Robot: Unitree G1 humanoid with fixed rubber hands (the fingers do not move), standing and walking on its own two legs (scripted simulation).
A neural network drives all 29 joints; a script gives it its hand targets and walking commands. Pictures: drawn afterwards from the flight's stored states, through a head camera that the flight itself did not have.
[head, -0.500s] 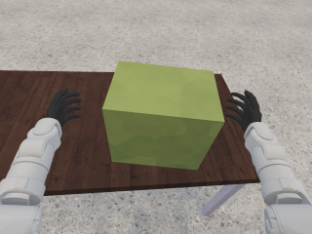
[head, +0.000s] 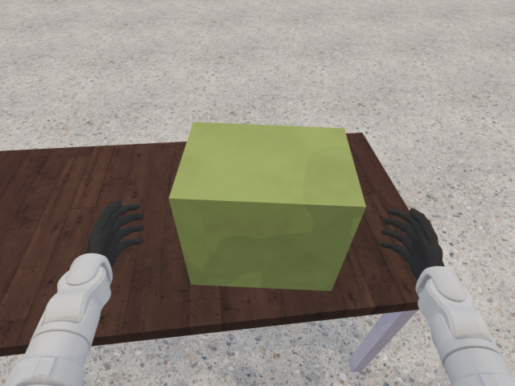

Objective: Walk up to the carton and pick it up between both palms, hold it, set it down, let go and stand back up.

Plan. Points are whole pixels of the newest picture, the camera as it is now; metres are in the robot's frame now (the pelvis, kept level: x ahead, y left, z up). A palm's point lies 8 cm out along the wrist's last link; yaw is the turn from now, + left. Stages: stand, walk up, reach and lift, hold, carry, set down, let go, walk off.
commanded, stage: set down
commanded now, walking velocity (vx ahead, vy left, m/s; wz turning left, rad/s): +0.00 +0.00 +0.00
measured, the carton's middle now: (264, 209) +0.46 -0.02 -0.01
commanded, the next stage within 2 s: let go in 1.92 s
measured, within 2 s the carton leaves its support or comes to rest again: neither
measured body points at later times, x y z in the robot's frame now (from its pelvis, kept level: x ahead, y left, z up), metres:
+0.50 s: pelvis +0.01 +0.00 +0.00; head +0.00 +0.00 +0.45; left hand +0.26 +0.25 +0.00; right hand +0.26 -0.26 -0.01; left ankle -0.02 +0.13 -0.74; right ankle +0.02 -0.13 -0.74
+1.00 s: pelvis -0.01 -0.01 -0.02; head -0.02 -0.01 +0.43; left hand +0.22 +0.25 -0.04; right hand +0.22 -0.25 -0.05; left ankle -0.02 +0.13 -0.74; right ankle +0.02 -0.13 -0.74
